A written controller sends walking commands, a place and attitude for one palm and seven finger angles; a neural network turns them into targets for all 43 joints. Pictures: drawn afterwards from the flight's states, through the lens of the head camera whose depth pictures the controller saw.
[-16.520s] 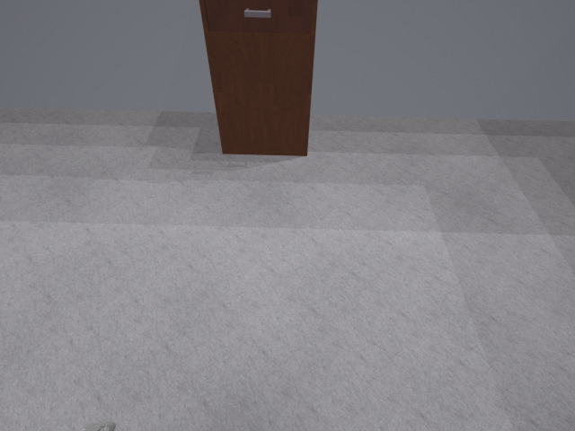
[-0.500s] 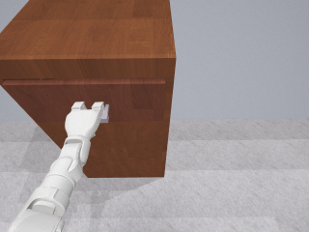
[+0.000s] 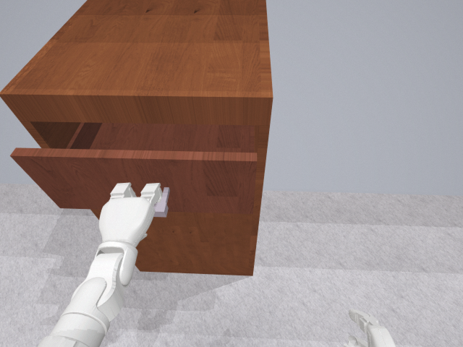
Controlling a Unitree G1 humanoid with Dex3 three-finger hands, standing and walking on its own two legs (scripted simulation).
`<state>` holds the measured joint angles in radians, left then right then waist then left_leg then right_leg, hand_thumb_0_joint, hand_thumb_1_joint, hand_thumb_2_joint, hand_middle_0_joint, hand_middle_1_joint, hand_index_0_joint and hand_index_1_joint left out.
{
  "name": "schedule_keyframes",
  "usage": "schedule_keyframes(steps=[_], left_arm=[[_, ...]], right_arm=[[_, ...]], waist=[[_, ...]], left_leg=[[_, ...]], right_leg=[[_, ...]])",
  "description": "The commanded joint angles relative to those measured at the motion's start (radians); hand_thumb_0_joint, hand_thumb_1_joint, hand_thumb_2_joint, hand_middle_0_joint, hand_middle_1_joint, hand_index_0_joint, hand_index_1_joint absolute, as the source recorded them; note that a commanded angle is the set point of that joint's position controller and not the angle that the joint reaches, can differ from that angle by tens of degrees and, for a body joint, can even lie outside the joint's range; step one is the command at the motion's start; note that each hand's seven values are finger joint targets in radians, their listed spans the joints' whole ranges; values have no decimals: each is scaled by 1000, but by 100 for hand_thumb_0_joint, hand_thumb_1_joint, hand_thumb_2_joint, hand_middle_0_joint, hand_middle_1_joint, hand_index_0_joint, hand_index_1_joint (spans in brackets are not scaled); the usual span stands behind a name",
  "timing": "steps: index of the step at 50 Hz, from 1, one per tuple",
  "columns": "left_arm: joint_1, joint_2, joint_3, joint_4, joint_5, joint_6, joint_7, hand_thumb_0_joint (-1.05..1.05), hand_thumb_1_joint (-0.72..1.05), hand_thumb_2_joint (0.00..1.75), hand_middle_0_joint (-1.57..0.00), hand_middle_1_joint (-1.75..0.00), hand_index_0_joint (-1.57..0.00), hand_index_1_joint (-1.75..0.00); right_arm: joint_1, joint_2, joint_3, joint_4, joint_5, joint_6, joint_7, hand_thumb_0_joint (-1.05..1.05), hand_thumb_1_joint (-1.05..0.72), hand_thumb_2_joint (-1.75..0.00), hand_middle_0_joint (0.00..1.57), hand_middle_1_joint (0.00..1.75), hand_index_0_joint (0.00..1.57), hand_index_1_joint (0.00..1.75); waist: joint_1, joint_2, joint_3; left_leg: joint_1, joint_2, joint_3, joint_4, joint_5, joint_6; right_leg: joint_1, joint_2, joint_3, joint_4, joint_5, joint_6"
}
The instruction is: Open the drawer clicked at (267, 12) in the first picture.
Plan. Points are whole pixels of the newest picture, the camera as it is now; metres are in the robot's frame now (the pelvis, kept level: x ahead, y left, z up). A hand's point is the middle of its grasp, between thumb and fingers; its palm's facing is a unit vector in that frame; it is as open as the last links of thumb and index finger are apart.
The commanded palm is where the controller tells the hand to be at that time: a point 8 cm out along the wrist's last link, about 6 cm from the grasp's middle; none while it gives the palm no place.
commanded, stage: pull the drawer open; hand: left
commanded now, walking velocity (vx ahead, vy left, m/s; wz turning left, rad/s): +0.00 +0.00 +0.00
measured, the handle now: (140, 200) +0.37 +0.21 +0.02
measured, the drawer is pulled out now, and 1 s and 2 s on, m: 0.09 0.21 0.30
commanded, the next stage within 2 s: open the thumb to release the handle in 1.84 s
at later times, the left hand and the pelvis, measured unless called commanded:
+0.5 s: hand (131, 261) +0.26 +0.20 -0.01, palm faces +0.00 -0.09 -1.00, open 5.5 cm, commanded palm +0.23 +0.21 +0.05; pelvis -0.01 -0.01 +0.00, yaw +0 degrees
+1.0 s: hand (122, 297) +0.20 +0.20 +0.00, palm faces +0.00 -0.11 -0.99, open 5.5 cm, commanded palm +0.16 +0.21 +0.05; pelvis -0.01 -0.02 -0.01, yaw +0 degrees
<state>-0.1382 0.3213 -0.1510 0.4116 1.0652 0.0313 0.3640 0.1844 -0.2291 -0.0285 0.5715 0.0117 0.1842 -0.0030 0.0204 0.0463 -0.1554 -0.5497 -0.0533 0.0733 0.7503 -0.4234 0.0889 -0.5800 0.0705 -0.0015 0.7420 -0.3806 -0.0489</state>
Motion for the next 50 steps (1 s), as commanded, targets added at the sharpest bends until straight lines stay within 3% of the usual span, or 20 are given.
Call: schedule_keyframes(steps=[1,3,4,6,8,10,11,13,15,18,23,25,26,28,29,32,35,41,49,50], left_arm=[[-128,116,66,-243,2,5,51,0,90,90,-40,-135,-40,-135],[-113,121,73,-255,1,12,57,0,90,90,-40,-135,-40,-135],[-89,152,103,-271,0,11,60,0,90,90,-40,-135,-40,-135],[-64,108,63,-297,-4,15,60,0,90,90,-40,-135,-40,-135],[-31,122,78,-303,-6,17,63,0,90,90,-40,-135,-40,-135],[-42,117,67,-335,-7,16,63,0,90,90,-40,-135,-40,-135],[3,130,86,-328,-7,17,64,0,90,90,-40,-135,-40,-135],[-7,125,79,-329,-9,17,62,0,90,90,-40,-135,-40,-135],[16,153,104,-343,-8,12,63,0,90,90,-40,-135,-40,-135],[85,140,104,-373,-15,4,64,0,90,90,-40,-135,-40,-135],[129,134,105,-394,-14,1,66,0,90,90,-40,-135,-40,-135],[156,152,123,-416,-12,-3,69,0,90,90,-40,-135,-40,-135],[155,130,100,-428,-12,-3,68,0,90,90,-40,-135,-40,-135],[200,136,112,-427,-18,-4,69,0,90,90,-40,-135,-40,-135],[208,157,133,-435,-19,-7,69,0,90,90,-40,-135,-40,-135],[263,128,109,-476,-15,-12,73,0,90,90,-40,-135,-40,-135],[306,139,123,-525,-13,-17,80,0,90,90,-40,-135,-40,-135],[407,122,117,-578,-15,-26,88,0,90,90,-40,-135,-40,-135],[552,169,183,-637,-21,-51,109,0,90,90,-40,-135,-40,-135],[568,154,170,-642,-19,-52,112,0,90,90,-40,-135,-40,-135]], right_arm=[[-50,-120,-43,-134,-4,-44,1,0,-90,-90,20,30,20,30],[-48,-122,-45,-131,-7,-50,3,0,-90,-90,20,30,20,30],[-51,-126,-44,-132,-7,-51,1,0,-90,-90,20,30,20,30],[-61,-119,-43,-136,-7,-55,4,0,-90,-90,20,30,20,30],[-66,-119,-42,-135,-7,-58,4,0,-90,-90,20,30,20,30],[-75,-121,-40,-134,-10,-59,3,0,-90,-90,20,30,20,30],[-74,-118,-39,-139,-9,-62,2,0,-90,-90,20,30,20,30],[-83,-119,-36,-135,-9,-65,-1,0,-90,-90,20,30,20,30],[-91,-120,-33,-139,-10,-67,-5,0,-90,-90,20,30,20,30],[-101,-113,-32,-146,-11,-77,-5,0,-90,-90,20,30,20,30],[-117,-112,-28,-151,-12,-83,-3,0,-90,-90,20,30,20,30],[-121,-112,-27,-155,-13,-87,-4,0,-90,-90,20,30,20,30],[-125,-110,-28,-154,-15,-88,-2,0,-90,-90,20,30,20,30],[-126,-109,-27,-157,-14,-94,-1,0,-90,-90,20,30,20,30],[-136,-114,-25,-161,-14,-93,-3,0,-90,-90,20,30,20,30],[-143,-107,-24,-165,-17,-98,4,0,-90,-90,20,30,20,30],[-149,-106,-24,-170,-21,-102,9,0,-90,-90,20,30,20,30],[-158,-103,-20,-182,-25,-107,21,0,-90,-90,20,30,20,30],[-165,-105,-13,-196,-30,-113,26,0,-90,-90,20,30,20,30],[-165,-101,-12,-194,-32,-114,28,0,-90,-90,20,30,20,30]], waist=[[10,-12,-244],[6,-37,-249],[16,-39,-264],[12,-21,-252],[15,-51,-237],[9,-34,-236],[22,-52,-234],[10,-78,-205],[22,-71,-214],[32,-58,-212],[32,-64,-177],[41,-42,-194],[33,-43,-190],[35,-79,-178],[41,-58,-168],[42,-55,-178],[50,-39,-203],[50,-48,-169],[64,-54,-163],[65,-59,-171]], left_leg=[[183,41,-110,-50,561,-71],[180,41,-106,-50,542,-69],[180,40,-113,-49,552,-72],[185,39,-109,-48,538,-71],[166,37,-108,-51,514,-69],[172,35,-108,-52,494,-68],[160,33,-108,-54,483,-66],[140,28,-102,-58,429,-61],[127,22,-100,-65,403,-59],[129,19,-95,-64,409,-56],[117,19,-97,-68,367,-57],[125,18,-97,-67,377,-58],[129,17,-93,-63,371,-57],[112,15,-91,-62,357,-53],[103,12,-94,-66,357,-56],[123,15,-94,-55,384,-56],[138,17,-94,-46,413,-58],[131,19,-102,-32,417,-59],[102,10,-100,-8,394,-59],[101,10,-97,-6,385,-57]], right_leg=[[122,-15,42,-46,389,-13],[129,-14,40,-49,382,-12],[141,-12,47,-43,385,-15],[130,-16,42,-45,380,-12],[139,-15,44,-45,371,-12],[133,-17,49,-47,363,-13],[146,-16,47,-46,357,-13],[140,-16,53,-56,342,-12],[163,-18,65,-55,338,-14],[172,-20,69,-56,353,-14],[153,-19,69,-58,311,-14],[161,-19,75,-53,316,-17],[155,-21,77,-56,318,-15],[165,-21,79,-58,323,-13],[168,-21,89,-58,326,-17],[158,-22,87,-48,346,-15],[164,-23,96,-37,374,-15],[131,-21,90,-23,365,-15],[136,-20,110,-5,396,-17],[137,-23,106,-1,392,-15]])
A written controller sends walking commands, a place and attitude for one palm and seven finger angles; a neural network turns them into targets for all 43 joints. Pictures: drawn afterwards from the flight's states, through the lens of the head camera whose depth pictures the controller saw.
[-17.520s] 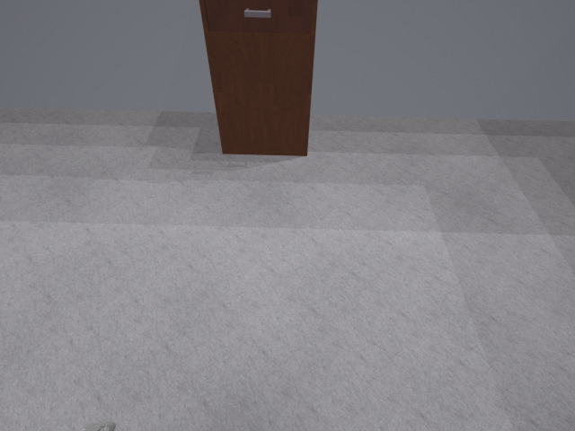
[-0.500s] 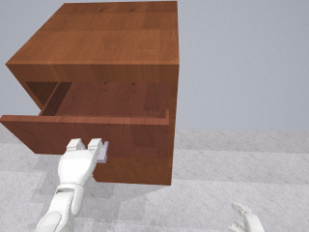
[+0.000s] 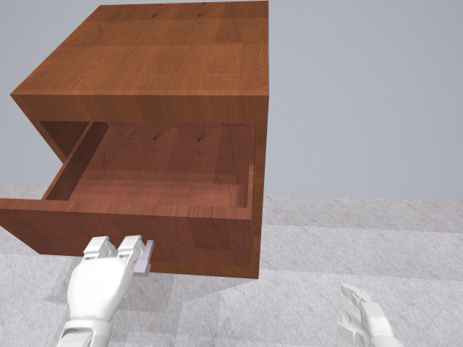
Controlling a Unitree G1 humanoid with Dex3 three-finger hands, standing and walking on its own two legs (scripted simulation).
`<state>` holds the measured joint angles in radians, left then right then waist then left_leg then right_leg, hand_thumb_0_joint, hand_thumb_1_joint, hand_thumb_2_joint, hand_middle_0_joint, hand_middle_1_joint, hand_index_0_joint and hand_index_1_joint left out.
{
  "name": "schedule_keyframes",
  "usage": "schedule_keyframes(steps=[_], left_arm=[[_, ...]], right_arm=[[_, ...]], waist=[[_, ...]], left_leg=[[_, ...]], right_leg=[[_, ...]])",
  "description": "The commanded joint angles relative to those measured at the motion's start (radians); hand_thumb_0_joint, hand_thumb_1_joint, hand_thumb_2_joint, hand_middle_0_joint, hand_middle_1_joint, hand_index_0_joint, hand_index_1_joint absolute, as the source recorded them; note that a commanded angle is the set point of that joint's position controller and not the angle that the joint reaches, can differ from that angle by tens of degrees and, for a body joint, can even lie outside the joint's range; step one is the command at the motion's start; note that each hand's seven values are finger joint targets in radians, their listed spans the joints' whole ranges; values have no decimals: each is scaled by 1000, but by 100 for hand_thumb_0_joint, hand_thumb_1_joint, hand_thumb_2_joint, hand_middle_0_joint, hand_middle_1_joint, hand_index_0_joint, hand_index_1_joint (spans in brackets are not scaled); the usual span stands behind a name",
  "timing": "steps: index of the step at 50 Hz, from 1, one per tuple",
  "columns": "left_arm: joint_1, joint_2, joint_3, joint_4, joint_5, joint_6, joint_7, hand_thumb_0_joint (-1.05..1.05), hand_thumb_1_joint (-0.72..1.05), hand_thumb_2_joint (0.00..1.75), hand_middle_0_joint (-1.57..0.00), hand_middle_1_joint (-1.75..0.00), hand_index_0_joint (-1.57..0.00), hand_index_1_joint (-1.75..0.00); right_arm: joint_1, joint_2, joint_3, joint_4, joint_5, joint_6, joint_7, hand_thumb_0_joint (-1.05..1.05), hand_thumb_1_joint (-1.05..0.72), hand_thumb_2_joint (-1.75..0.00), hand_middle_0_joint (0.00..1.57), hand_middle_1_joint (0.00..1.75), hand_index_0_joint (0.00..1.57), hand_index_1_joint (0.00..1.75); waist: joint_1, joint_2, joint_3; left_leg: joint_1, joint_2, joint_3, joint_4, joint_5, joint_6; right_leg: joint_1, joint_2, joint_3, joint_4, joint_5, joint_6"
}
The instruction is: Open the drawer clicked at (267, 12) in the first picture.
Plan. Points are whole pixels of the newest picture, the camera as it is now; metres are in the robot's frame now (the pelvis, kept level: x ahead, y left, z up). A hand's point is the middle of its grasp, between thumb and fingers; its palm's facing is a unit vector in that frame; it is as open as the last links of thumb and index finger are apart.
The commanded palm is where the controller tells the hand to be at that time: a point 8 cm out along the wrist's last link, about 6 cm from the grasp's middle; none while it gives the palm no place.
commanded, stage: pull the drawer open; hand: left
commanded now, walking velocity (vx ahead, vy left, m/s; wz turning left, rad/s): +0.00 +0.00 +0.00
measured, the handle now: (120, 255) +0.25 +0.23 +0.02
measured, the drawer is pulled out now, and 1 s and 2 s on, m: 0.21 0.30 0.29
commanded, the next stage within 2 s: open the thumb to release the handle in 0.84 s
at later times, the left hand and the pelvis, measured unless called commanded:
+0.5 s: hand (109, 321) +0.16 +0.21 +0.00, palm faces -0.01 -0.11 -0.99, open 5.6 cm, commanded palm +0.12 +0.22 +0.06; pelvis -0.01 -0.01 -0.01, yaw +0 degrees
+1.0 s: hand out of the picture +0.12 +0.21 +0.00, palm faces -0.06 -0.10 -0.99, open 5.6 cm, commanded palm +0.09 +0.22 +0.06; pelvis -0.01 -0.01 -0.02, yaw +1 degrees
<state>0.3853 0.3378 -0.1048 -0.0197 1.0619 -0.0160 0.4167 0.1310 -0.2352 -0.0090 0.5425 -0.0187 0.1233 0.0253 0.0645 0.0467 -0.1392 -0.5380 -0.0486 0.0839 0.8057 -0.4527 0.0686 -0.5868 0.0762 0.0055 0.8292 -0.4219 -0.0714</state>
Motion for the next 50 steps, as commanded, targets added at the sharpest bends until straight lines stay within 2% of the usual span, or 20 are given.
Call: schedule_keyframes(steps=[1,6,10,12,15,16,20,21,23,25,26,28,34,38,39,40,46,47,48,50], left_arm=[[69,139,130,-220,-17,-10,62,0,90,90,-40,-135,-40,-135],[70,128,120,-234,-10,-12,72,0,90,90,-40,-135,-40,-135],[94,135,132,-256,-14,-16,76,0,90,90,-40,-135,-40,-135],[114,145,142,-248,-20,-21,74,0,90,90,-40,-135,-40,-135],[188,143,148,-262,-28,-32,73,0,90,90,-40,-135,-40,-135],[203,120,121,-268,-29,-35,69,0,90,90,-40,-135,-40,-135],[243,150,153,-286,-35,-43,68,0,90,90,-40,-135,-40,-135],[268,143,151,-278,-38,-45,69,0,90,90,-40,-135,-40,-135],[286,141,150,-297,-38,-50,71,0,90,90,-40,-135,-40,-135],[305,162,181,-295,-39,-56,79,0,90,90,-40,-135,-40,-135],[317,155,175,-294,-38,-62,81,0,90,90,-40,-135,-40,-135],[332,156,175,-307,-37,-67,85,0,90,90,-40,-135,-40,-135],[428,157,191,-331,-53,-85,97,0,90,90,-40,-135,-40,-135],[462,156,194,-349,-52,-99,100,0,90,90,-40,-135,-40,-135],[463,177,219,-352,-56,-103,103,0,90,90,-40,-135,-40,-135],[501,175,222,-349,-56,-107,104,0,90,90,-40,-135,-40,-135],[603,168,235,-366,-67,-138,104,0,90,90,-40,-135,-40,-135],[313,205,230,-375,-38,-138,108,0,90,90,-40,-135,-40,-135],[324,195,256,-365,-27,-146,119,0,83,87,-40,-134,-40,-134],[395,193,264,-340,-30,-144,127,0,69,81,-38,-133,-38,-133]], right_arm=[[-111,-95,-32,-168,-1,-54,1,0,-90,-90,20,30,20,30],[-116,-95,-31,-174,-6,-47,4,0,-90,-90,20,30,20,30],[-115,-95,-29,-184,-7,-46,4,0,-90,-90,20,30,20,30],[-112,-95,-28,-182,-5,-47,4,0,-90,-90,20,30,20,30],[-111,-92,-25,-191,-4,-52,10,0,-90,-90,20,30,20,30],[-112,-90,-27,-193,-3,-52,11,0,-90,-90,20,30,20,30],[-111,-95,-22,-203,-6,-52,18,0,-90,-90,20,30,20,30],[-112,-93,-24,-205,-3,-52,16,0,-90,-90,20,30,20,30],[-110,-96,-25,-211,-8,-53,19,0,-90,-90,20,30,20,30],[-107,-96,-21,-210,-10,-53,20,0,-90,-90,20,30,20,30],[-107,-96,-24,-207,-6,-54,19,0,-90,-90,20,30,20,30],[-104,-98,-27,-211,-10,-53,21,0,-90,-90,20,30,20,30],[-100,-102,-26,-223,-14,-55,30,0,-90,-90,20,30,20,30],[-98,-102,-30,-227,-19,-58,32,0,-90,-90,20,30,20,30],[-95,-106,-27,-231,-18,-58,31,0,-90,-90,20,30,20,30],[-94,-100,-26,-233,-20,-61,33,0,-90,-90,20,30,20,30],[-96,-96,-28,-238,-22,-67,33,0,-90,-90,20,30,20,30],[-91,-118,-29,-210,-36,-52,32,0,-90,-90,20,30,20,30],[-80,-105,-39,-216,-38,-53,22,0,-90,-90,20,30,20,30],[-67,-100,-37,-222,-39,-61,26,0,-90,-90,20,30,20,30]], waist=[[23,-54,-179],[11,-51,-145],[17,-47,-168],[16,-63,-146],[29,-62,-171],[22,-63,-143],[30,-70,-142],[28,-79,-110],[31,-62,-112],[36,-70,-141],[31,-51,-114],[32,-43,-118],[34,-61,-130],[33,-57,-114],[32,-62,-130],[44,-73,-143],[48,-63,-126],[-24,-88,-85],[4,-65,-103],[20,-39,-151]], left_leg=[[88,6,-110,-57,424,-37],[77,5,-114,-45,361,-35],[77,3,-112,-38,344,-34],[65,2,-112,-37,339,-34],[63,2,-111,-33,357,-32],[60,4,-112,-32,355,-31],[44,2,-107,-29,322,-28],[24,1,-106,-33,294,-27],[24,-1,-104,-28,285,-25],[24,-4,-102,-21,287,-25],[17,-3,-104,-22,284,-26],[18,-4,-102,-15,278,-26],[13,-3,-104,3,313,-26],[8,-4,-101,15,278,-24],[7,-5,-103,16,283,-25],[9,-7,-99,23,290,-25],[-8,-7,-96,37,304,-26],[-15,-15,-112,64,250,-25],[-15,-11,-106,59,221,-19],[12,-13,-102,61,240,-25]], right_leg=[[134,-27,100,-86,437,6],[81,-22,94,-84,356,5],[81,-24,99,-81,340,4],[77,-22,101,-82,344,3],[98,-26,104,-74,368,4],[83,-25,100,-77,364,4],[79,-29,107,-81,332,4],[80,-29,103,-86,314,4],[75,-31,106,-87,306,3],[79,-32,119,-84,313,3],[69,-28,117,-83,315,0],[57,-30,117,-82,299,1],[53,-32,130,-72,352,-1],[21,-33,134,-76,309,-1],[28,-33,142,-76,314,-4],[31,-35,144,-70,322,-2],[31,-40,150,-67,368,-2],[-80,-45,169,-67,303,-1],[-51,-38,143,-66,265,1],[-51,-38,143,-59,254,-7]])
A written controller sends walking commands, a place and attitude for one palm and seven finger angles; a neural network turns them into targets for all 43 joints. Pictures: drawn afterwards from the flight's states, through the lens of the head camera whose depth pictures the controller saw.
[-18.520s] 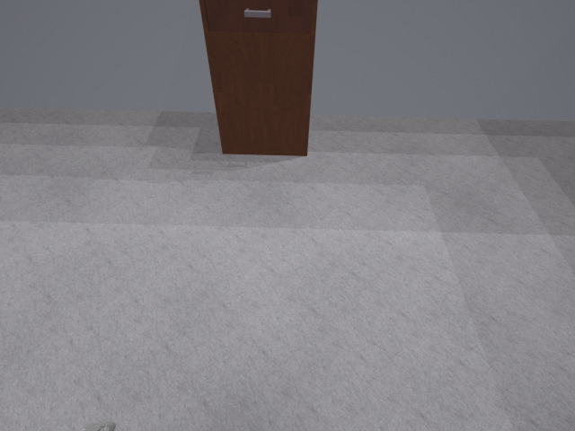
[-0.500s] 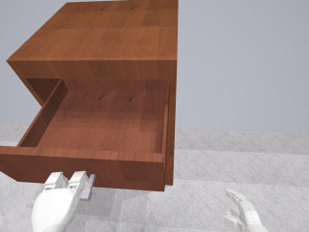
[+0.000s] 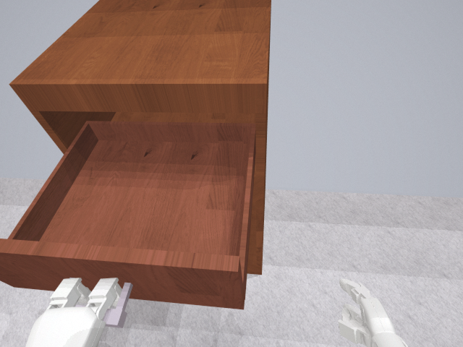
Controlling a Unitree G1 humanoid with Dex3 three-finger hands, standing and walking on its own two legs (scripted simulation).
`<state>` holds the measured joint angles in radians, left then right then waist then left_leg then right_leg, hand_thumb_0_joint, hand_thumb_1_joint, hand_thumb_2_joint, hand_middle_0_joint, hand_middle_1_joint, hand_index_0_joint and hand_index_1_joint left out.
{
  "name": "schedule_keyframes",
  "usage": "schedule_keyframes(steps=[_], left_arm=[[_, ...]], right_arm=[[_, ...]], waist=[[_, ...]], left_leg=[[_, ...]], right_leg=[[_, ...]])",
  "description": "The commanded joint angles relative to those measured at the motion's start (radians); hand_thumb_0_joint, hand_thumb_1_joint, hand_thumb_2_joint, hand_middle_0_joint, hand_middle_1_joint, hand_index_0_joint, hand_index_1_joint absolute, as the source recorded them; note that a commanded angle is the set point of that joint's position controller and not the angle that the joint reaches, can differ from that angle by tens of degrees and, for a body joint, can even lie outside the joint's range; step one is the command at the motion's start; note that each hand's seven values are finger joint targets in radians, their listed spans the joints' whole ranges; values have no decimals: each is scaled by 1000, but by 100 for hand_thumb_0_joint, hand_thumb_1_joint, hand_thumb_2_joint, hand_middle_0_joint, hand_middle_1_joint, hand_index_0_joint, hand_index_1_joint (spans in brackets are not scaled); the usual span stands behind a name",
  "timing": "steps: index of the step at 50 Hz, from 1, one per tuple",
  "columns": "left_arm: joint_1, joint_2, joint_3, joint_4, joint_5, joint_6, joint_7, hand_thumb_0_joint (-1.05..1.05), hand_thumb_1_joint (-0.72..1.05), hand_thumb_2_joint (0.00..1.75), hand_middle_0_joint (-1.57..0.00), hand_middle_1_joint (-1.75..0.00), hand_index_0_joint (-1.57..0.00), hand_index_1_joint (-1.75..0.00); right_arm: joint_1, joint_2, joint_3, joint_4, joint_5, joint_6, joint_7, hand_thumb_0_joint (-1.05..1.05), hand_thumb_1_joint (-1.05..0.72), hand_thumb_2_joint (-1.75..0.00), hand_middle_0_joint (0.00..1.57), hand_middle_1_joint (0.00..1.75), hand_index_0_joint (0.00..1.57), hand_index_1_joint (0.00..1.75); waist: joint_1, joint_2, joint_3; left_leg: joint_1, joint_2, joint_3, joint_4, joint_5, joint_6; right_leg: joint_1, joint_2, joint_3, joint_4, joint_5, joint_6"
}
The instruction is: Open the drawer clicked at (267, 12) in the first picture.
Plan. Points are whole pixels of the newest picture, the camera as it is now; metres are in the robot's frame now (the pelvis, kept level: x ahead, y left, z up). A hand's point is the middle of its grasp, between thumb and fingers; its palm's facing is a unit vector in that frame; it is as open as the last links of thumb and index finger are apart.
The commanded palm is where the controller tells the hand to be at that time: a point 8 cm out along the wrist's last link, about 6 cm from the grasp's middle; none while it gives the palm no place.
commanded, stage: open the thumb to release the handle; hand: left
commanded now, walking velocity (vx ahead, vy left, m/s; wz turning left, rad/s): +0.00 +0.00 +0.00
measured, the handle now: (93, 300) +0.17 +0.24 +0.04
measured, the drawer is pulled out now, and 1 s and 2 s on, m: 0.30 0.29 0.29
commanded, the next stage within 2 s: lift the hand off the handle in 0.44 s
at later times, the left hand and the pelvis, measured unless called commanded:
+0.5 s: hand (90, 341) +0.12 +0.23 +0.02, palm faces -0.04 -0.10 -0.99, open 12.8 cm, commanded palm +0.10 +0.24 +0.07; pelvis -0.01 -0.01 +0.00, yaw +0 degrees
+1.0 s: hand (91, 334) +0.13 +0.23 +0.02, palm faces -0.02 -0.10 -0.99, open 13.7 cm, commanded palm +0.11 +0.24 +0.09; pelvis -0.02 -0.01 +0.01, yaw +1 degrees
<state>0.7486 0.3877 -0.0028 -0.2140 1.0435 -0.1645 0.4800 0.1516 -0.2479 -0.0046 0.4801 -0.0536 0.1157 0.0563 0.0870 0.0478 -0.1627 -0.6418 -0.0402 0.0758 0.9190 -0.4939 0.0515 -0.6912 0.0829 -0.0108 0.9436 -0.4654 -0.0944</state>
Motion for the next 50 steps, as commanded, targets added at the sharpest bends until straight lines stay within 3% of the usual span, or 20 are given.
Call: schedule_keyframes(steps=[1,5,6,7,10,11,16,17,20,21,25,26,27,30,39,41,45,46,47,50], left_arm=[[39,119,131,-152,-21,6,58,0,62,78,-38,-132,-38,-132],[3,152,155,-142,-31,18,51,0,34,66,-36,-129,-36,-129],[35,144,156,-118,-36,20,50,0,27,63,-35,-128,-35,-128],[4,158,160,-119,-31,19,47,0,20,60,-35,-127,-35,-127],[-7,161,165,-115,-31,22,47,0,-1,51,-33,-125,-33,-125],[0,134,137,-111,-32,22,43,0,-8,48,-33,-124,-33,-124],[3,131,130,-117,-44,16,36,0,-43,33,-30,-121,-30,-121],[-19,157,152,-112,-41,15,36,0,-50,30,-30,-120,-30,-120],[-6,156,158,-106,-33,8,40,0,-50,30,-30,-120,-30,-120],[16,136,137,-103,-39,8,39,0,-50,30,-30,-120,-30,-120],[-4,165,175,-83,-42,5,41,0,-50,30,-30,-120,-30,-120],[-8,160,172,-78,-43,3,41,0,-50,30,-30,-120,-30,-120],[-27,147,160,-44,-36,0,39,0,-50,30,-30,-120,-30,-120],[-47,156,168,-63,-32,-6,47,0,-50,30,-30,-120,-30,-120],[-183,180,178,-16,-33,14,54,0,-50,30,-30,-120,-30,-120],[-183,156,150,-6,-32,23,51,0,-50,30,-30,-120,-30,-120],[-181,214,197,-62,-45,36,42,0,-50,30,-30,-120,-30,-120],[-190,204,179,-89,-53,34,35,0,-50,30,-30,-120,-30,-120],[-180,229,206,-105,-59,33,31,0,-50,30,-30,-120,-30,-120],[-167,241,220,-137,-74,26,18,0,-50,30,-30,-120,-30,-120]], right_arm=[[-91,-87,-44,-166,3,-51,-6,0,-90,-90,20,30,20,30],[-96,-88,-40,-159,6,-45,-8,0,-90,-90,20,30,20,30],[-101,-81,-40,-162,14,-44,-16,0,-90,-90,20,30,20,30],[-105,-85,-38,-156,11,-44,-15,0,-90,-90,20,30,20,30],[-105,-84,-37,-158,14,-43,-16,0,-90,-90,20,30,20,30],[-106,-82,-39,-157,17,-43,-18,0,-90,-90,20,30,20,30],[-108,-83,-39,-161,17,-47,-19,0,-90,-90,20,30,20,30],[-108,-84,-40,-155,15,-46,-19,0,-90,-90,20,30,20,30],[-105,-85,-40,-152,12,-51,-17,0,-90,-90,20,30,20,30],[-109,-82,-40,-156,16,-51,-19,0,-90,-90,20,30,20,30],[-115,-84,-39,-146,13,-50,-21,0,-90,-90,20,30,20,30],[-118,-82,-42,-144,18,-51,-25,0,-90,-90,20,30,20,30],[-113,-84,-42,-134,12,-52,-23,0,-90,-90,20,30,20,30],[-109,-86,-48,-137,10,-53,-21,0,-90,-90,20,30,20,30],[-111,-90,-48,-122,22,-49,-40,0,-90,-90,20,30,20,30],[-111,-84,-50,-124,27,-50,-43,0,-90,-90,20,30,20,30],[-120,-82,-40,-128,29,-48,-47,0,-90,-90,20,30,20,30],[-123,-81,-42,-129,32,-49,-51,0,-90,-90,20,30,20,30],[-127,-80,-40,-129,31,-52,-51,0,-90,-90,20,30,20,30],[-135,-79,-33,-126,30,-52,-53,0,-90,-90,20,30,20,30]], waist=[[-8,-29,-119],[-11,-86,-143],[-3,-81,-112],[-9,-100,-104],[-3,-75,-112],[-9,-64,-84],[-8,-70,-88],[-8,-86,-87],[-1,-58,-102],[-5,-52,-75],[-3,-78,-81],[-6,-71,-53],[-15,-89,-48],[-9,-64,-100],[-34,-84,-89],[-30,-74,-81],[-6,-57,-140],[-14,-49,-117],[-5,-53,-132],[-7,-41,-107]], left_leg=[[116,-20,-96,-57,288,-5],[91,-22,-93,-55,282,-4],[65,-22,-90,-68,266,0],[70,-25,-92,-63,261,-4],[77,-23,-89,-73,254,-1],[69,-21,-88,-81,242,2],[70,-21,-90,-90,233,5],[72,-24,-88,-81,230,3],[78,-23,-86,-85,224,2],[70,-22,-87,-91,218,4],[47,-26,-86,-89,205,4],[38,-23,-86,-92,197,6],[33,-24,-86,-80,193,5],[46,-23,-85,-75,197,4],[20,-19,-90,-75,161,8],[21,-19,-86,-81,152,8],[60,-21,-86,-101,192,8],[67,-20,-87,-108,195,9],[76,-21,-85,-110,204,8],[102,-20,-90,-130,216,8]], right_leg=[[61,-41,142,-171,315,16],[89,-48,162,-178,335,25],[124,-48,147,-184,348,27],[96,-50,170,-193,328,26],[113,-51,165,-199,314,26],[117,-51,154,-206,309,26],[137,-55,157,-220,303,27],[117,-56,177,-229,278,27],[123,-58,184,-233,267,23],[130,-57,174,-237,268,22],[144,-63,185,-243,262,28],[142,-62,181,-248,257,27],[113,-62,185,-247,246,28],[116,-62,185,-234,240,26],[118,-65,184,-251,195,32],[122,-66,173,-255,178,36],[193,-71,189,-266,236,34],[197,-71,197,-278,247,32],[218,-77,208,-290,255,34],[227,-77,214,-309,279,31]])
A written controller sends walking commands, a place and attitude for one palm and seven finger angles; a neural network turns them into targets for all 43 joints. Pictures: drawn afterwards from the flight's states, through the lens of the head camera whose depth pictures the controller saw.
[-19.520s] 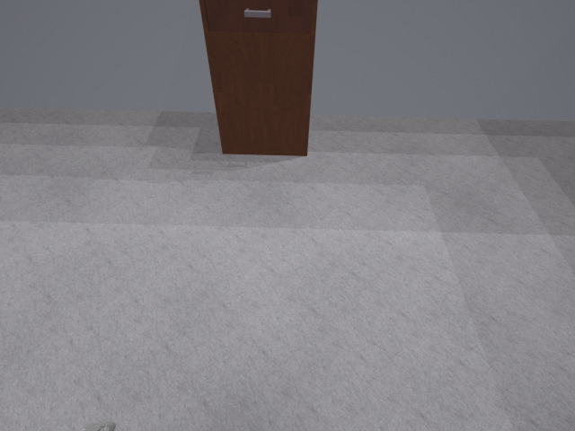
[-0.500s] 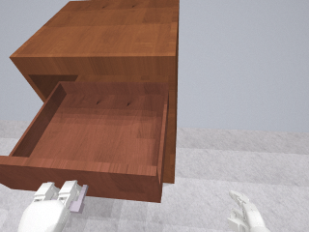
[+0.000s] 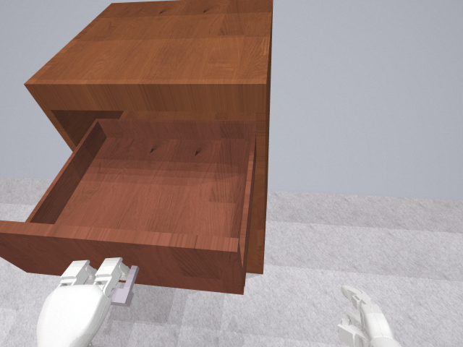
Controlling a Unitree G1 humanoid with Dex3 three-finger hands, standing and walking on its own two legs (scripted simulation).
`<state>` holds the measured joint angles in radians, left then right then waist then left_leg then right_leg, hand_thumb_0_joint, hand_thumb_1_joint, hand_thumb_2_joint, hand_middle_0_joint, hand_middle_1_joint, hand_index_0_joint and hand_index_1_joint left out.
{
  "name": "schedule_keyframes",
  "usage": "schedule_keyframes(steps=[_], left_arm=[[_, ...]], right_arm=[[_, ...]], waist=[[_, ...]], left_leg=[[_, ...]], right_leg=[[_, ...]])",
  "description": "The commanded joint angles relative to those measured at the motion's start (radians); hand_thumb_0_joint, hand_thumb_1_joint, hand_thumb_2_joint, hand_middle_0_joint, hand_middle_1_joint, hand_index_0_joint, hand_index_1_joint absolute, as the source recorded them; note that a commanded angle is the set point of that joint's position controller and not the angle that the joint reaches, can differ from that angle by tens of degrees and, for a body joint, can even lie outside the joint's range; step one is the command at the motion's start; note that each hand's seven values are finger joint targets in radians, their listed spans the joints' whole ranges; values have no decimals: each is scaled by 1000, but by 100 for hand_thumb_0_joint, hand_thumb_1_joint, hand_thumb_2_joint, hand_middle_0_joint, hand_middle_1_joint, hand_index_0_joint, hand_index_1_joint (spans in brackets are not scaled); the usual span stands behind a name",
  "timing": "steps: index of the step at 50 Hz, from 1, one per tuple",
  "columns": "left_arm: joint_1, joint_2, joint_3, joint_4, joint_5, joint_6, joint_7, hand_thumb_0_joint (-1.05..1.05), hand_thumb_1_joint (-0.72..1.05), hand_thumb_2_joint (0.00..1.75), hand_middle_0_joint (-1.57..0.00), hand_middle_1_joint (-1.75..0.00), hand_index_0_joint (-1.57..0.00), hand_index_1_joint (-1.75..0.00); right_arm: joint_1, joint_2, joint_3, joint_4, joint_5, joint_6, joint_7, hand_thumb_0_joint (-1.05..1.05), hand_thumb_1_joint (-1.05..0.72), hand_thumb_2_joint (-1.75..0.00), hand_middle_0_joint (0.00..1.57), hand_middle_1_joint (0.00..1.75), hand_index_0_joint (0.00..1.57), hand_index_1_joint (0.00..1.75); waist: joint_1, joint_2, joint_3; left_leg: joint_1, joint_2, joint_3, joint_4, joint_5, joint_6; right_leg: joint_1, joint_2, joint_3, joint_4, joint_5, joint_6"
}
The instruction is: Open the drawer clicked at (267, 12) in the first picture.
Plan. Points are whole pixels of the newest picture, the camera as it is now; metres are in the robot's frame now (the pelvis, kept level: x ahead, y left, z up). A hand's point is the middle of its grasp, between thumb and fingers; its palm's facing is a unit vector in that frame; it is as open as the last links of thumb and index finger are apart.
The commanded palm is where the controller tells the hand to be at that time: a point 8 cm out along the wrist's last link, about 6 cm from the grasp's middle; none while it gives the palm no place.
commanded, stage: lift the hand off the handle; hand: left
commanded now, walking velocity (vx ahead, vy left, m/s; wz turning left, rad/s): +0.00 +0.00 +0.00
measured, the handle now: (102, 282) +0.20 +0.24 +0.03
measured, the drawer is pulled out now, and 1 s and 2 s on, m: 0.29 0.29 0.29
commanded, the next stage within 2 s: draw the hand back to the body in 1.14 s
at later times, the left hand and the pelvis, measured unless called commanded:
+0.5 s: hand (67, 301) +0.16 +0.25 +0.09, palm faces +0.02 -0.14 -0.99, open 13.4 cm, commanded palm +0.14 +0.25 +0.16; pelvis +0.02 +0.02 +0.02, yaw -1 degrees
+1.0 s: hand (40, 267) +0.17 +0.24 +0.17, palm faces +0.16 -0.17 -0.97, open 13.8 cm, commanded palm +0.13 +0.24 +0.23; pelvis +0.02 +0.06 +0.03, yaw -1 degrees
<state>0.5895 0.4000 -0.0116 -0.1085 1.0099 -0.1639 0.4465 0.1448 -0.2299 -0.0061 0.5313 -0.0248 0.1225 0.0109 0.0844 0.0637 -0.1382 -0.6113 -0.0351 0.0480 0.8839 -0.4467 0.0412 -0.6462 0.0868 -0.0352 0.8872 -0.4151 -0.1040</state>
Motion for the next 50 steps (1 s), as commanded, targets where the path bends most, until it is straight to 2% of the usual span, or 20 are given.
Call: schedule_keyframes(steps=[1,10,15,16,19,20,23,25,26,30,31,37,39,40,42,44,45,47,49,50], left_arm=[[7,206,214,-249,-50,23,47,0,-50,30,-30,-120,-30,-120],[37,242,260,-324,-76,24,26,0,-50,30,-30,-120,-30,-120],[52,209,217,-367,-108,41,-20,0,-50,30,-30,-120,-30,-120],[64,173,177,-369,-113,47,-35,0,-50,30,-30,-120,-30,-120],[19,171,146,-445,-113,54,-68,0,-50,30,-30,-120,-30,-120],[44,194,161,-480,-103,57,-74,0,-50,30,-30,-120,-30,-120],[69,194,152,-514,-105,70,-91,0,-50,30,-30,-120,-30,-120],[61,226,179,-540,-90,84,-102,0,-50,30,-30,-120,-30,-120],[47,196,152,-557,-94,88,-109,0,-50,30,-30,-120,-30,-120],[114,190,148,-637,-112,109,-137,0,-50,30,-30,-120,-30,-120],[99,162,115,-652,-123,114,-146,0,-50,30,-30,-120,-30,-120],[103,176,107,-712,-111,152,-193,0,-50,30,-30,-120,-30,-120],[111,179,113,-737,-121,171,-203,0,-50,30,-30,-120,-30,-120],[107,177,96,-738,-107,185,-216,0,-50,30,-30,-120,-30,-120],[83,165,71,-743,-116,202,-241,0,-50,30,-30,-120,-30,-120],[69,165,71,-783,-131,226,-260,0,-50,30,-30,-120,-30,-120],[64,172,59,-800,-122,237,-273,0,-50,30,-30,-120,-30,-120],[65,163,42,-798,-132,249,-292,0,-50,30,-30,-120,-30,-120],[25,217,101,-827,-141,267,-295,0,-50,30,-30,-120,-30,-120],[7,202,78,-839,-131,275,-307,0,-50,30,-30,-120,-30,-120]], right_arm=[[-132,-94,-34,-182,4,-62,-9,0,-90,-90,20,30,20,30],[-137,-107,-36,-189,3,-69,6,0,-90,-90,20,30,20,30],[-135,-114,-38,-192,9,-75,10,0,-90,-90,20,30,20,30],[-137,-111,-41,-194,15,-75,10,0,-90,-90,20,30,20,30],[-138,-117,-38,-209,14,-81,13,0,-90,-90,20,30,20,30],[-118,-119,-36,-218,6,-83,17,0,-90,-90,20,30,20,30],[-120,-121,-29,-229,10,-77,16,0,-90,-90,20,30,20,30],[-116,-120,-22,-235,9,-75,22,0,-90,-90,20,30,20,30],[-117,-117,-23,-235,12,-74,21,0,-90,-90,20,30,20,30],[-104,-118,-16,-256,22,-75,35,0,-90,-90,20,30,20,30],[-110,-118,-18,-256,27,-72,35,0,-90,-90,20,30,20,30],[-90,-120,-13,-274,32,-61,48,0,-90,-90,20,30,20,30],[-132,-120,0,-290,52,-63,51,0,-90,-90,20,30,20,30],[-94,-117,3,-281,45,-56,57,0,-90,-90,20,30,20,30],[-103,-118,-2,-282,49,-46,59,0,-90,-90,20,30,20,30],[-151,-121,9,-302,68,-48,65,0,-90,-90,20,30,20,30],[-110,-121,12,-296,61,-40,68,0,-90,-90,20,30,20,30],[-120,-120,10,-298,63,-30,67,0,-90,-90,20,30,20,30],[-174,-132,22,-311,79,-29,64,0,-90,-90,20,30,20,30],[-140,-122,25,-301,69,-21,66,0,-90,-90,20,30,20,30]], waist=[[-7,-53,-97],[7,-9,-89],[0,-45,-100],[-7,-52,-56],[-9,-38,-61],[10,-23,-98],[7,-63,-44],[20,-40,-56],[10,-33,-35],[33,25,-78],[20,-1,-41],[38,-31,-25],[38,5,-13],[43,15,-29],[38,-4,5],[36,8,-3],[41,15,-31],[42,6,14],[40,8,18],[43,21,1]], left_leg=[[77,-22,-64,-104,162,19],[174,-7,-67,-160,178,15],[221,4,-68,-191,222,20],[226,8,-73,-206,225,20],[279,20,-79,-224,242,20],[305,25,-75,-224,267,18],[300,30,-78,-238,281,16],[323,32,-79,-244,292,10],[334,38,-81,-251,298,9],[394,63,-97,-264,436,-15],[386,67,-102,-270,446,-16],[404,87,-111,-297,464,-35],[416,99,-146,-311,479,-43],[419,106,-135,-318,500,-52],[412,108,-134,-336,489,-54],[422,120,-169,-350,482,-49],[423,126,-161,-357,503,-55],[404,126,-153,-377,479,-58],[390,141,-182,-391,423,-49],[384,131,-162,-400,433,-48]], right_leg=[[173,-79,234,-265,206,40],[169,-78,213,-309,158,36],[205,-81,187,-320,227,45],[192,-76,179,-323,227,44],[178,-77,177,-341,199,44],[187,-80,171,-339,204,44],[199,-81,169,-353,233,47],[199,-81,179,-360,218,43],[198,-81,170,-359,227,42],[213,-77,141,-340,265,45],[213,-80,131,-344,273,49],[221,-73,112,-352,235,54],[236,-75,128,-349,242,54],[236,-75,96,-338,222,58],[249,-72,82,-350,222,61],[276,-75,103,-347,235,63],[293,-78,74,-337,232,69],[304,-72,64,-348,223,70],[334,-71,95,-344,227,71],[357,-75,65,-345,229,70]])
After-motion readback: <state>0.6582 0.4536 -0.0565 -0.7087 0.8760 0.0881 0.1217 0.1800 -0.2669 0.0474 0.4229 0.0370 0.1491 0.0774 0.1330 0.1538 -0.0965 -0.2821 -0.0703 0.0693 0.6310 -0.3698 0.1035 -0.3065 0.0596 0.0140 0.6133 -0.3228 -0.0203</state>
